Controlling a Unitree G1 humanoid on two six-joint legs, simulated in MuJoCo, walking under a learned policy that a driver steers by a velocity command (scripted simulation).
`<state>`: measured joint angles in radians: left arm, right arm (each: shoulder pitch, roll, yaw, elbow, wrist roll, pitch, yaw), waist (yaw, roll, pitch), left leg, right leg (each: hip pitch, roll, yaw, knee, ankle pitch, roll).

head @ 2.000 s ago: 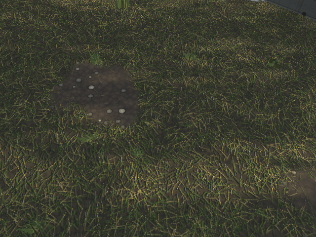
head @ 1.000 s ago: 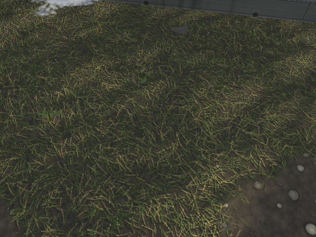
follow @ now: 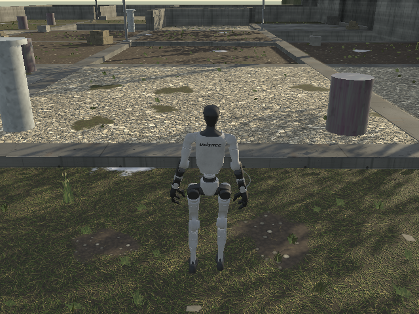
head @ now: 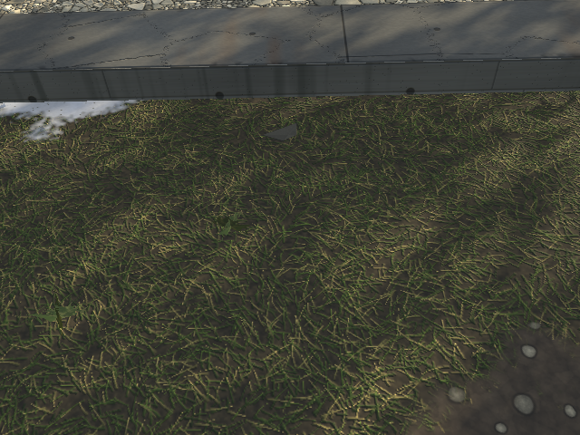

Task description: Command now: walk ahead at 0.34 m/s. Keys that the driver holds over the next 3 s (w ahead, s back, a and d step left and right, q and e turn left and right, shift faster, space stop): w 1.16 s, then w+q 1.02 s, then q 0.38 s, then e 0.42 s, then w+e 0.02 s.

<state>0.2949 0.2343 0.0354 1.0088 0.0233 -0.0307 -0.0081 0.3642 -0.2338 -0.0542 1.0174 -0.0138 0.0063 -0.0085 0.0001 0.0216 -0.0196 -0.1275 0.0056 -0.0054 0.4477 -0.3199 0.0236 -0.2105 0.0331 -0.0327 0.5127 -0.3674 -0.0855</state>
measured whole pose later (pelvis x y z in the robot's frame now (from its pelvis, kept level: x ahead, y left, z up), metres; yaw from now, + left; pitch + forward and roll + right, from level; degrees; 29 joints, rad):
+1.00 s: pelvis +0.51 +0.03 -0.02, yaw +0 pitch +1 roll +1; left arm -0.03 0.18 0.02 0.88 0.03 -0.07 -0.02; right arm 0.49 -0.17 -0.03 1.08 -0.03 -0.08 -0.01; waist -0.07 -0.01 0.06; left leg 0.13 -0.06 0.07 0.29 -0.42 0.06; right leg -0.47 0.00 -0.10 0.51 -0.10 -0.11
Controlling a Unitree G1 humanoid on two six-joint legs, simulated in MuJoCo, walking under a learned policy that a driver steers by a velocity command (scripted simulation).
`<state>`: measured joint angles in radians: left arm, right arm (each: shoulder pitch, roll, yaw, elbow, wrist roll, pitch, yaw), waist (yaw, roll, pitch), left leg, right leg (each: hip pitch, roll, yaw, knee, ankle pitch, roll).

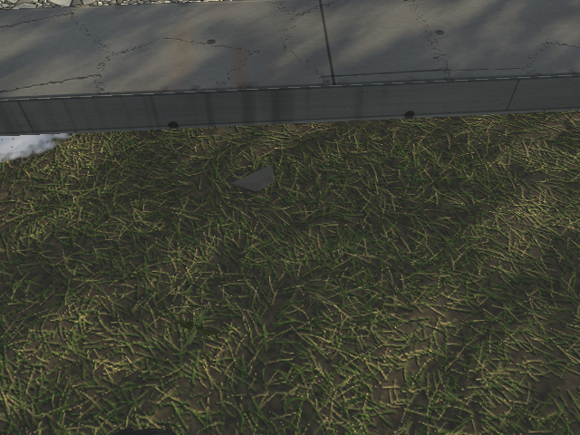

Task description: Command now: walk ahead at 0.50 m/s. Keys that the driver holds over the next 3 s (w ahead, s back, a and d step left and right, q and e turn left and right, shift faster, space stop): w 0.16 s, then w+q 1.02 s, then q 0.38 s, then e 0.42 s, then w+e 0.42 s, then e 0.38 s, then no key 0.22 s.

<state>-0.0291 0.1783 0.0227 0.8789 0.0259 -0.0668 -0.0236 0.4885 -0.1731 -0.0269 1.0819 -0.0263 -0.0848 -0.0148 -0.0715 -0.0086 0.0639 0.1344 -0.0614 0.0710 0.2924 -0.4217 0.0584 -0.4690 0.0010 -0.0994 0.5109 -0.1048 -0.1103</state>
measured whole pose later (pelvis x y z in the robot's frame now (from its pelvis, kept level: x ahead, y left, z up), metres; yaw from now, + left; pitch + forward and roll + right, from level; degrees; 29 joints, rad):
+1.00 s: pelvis +0.54 +0.08 +0.02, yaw +25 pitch +2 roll +0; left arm 0.01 0.24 0.03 0.76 0.03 -0.03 -0.03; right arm 0.44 -0.25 -0.07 0.92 -0.01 -0.05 -0.01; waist -0.10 -0.04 0.04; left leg 0.00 -0.14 -0.16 0.28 -0.30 0.12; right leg -0.65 -0.07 0.03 0.69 -0.05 0.04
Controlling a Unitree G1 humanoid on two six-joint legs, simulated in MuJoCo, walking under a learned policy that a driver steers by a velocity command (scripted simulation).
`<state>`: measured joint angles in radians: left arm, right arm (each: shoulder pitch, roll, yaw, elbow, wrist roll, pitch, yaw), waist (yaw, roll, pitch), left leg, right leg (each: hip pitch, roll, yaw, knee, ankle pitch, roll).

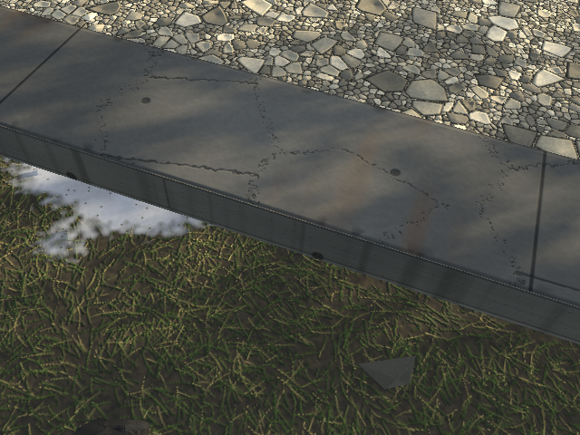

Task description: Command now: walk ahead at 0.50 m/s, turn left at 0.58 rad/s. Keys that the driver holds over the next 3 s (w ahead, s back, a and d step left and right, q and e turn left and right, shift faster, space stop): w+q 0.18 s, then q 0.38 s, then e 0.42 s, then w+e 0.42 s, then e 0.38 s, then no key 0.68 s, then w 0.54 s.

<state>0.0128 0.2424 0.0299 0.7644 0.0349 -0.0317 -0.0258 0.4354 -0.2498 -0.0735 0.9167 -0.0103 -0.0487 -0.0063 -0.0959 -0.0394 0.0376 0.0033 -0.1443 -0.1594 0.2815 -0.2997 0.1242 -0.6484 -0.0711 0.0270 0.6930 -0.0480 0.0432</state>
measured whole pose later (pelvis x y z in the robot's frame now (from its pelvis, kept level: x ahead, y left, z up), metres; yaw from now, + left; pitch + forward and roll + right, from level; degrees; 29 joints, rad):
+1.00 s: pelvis +0.28 +0.01 -0.01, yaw +14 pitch +0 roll +1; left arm 0.27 0.24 0.05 0.83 0.01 0.06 -0.01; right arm 0.16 -0.23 -0.03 0.79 -0.02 0.02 -0.03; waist 0.02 0.00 0.03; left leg -0.31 0.00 0.16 0.49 -0.18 0.07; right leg -0.27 -0.01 -0.05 0.69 -0.43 -0.03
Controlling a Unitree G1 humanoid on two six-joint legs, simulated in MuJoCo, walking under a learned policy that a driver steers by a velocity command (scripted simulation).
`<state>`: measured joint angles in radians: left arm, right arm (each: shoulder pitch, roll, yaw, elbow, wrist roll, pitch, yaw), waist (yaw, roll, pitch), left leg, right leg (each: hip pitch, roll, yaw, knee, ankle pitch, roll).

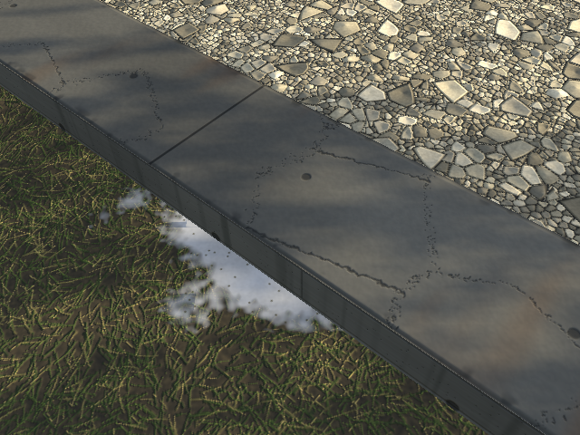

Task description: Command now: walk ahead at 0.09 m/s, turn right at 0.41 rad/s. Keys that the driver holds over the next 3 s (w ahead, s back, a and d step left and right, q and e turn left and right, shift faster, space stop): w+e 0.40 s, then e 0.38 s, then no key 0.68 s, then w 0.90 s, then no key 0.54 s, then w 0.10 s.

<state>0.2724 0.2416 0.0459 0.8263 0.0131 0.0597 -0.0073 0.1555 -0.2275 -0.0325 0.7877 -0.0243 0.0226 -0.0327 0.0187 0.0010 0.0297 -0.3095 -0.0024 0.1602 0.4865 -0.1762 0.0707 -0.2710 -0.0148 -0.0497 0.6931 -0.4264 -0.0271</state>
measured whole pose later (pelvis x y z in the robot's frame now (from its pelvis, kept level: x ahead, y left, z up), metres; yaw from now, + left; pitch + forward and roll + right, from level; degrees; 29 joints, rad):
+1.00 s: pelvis +0.24 -0.04 +0.00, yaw -32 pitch +0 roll +1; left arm 0.10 0.25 0.03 0.72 0.02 0.00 -0.01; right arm 0.26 -0.28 -0.04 0.82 -0.01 0.03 -0.02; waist -0.04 0.03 0.08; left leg -0.29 0.05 0.09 0.87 -0.55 0.00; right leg -0.36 0.04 -0.03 0.57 -0.21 -0.07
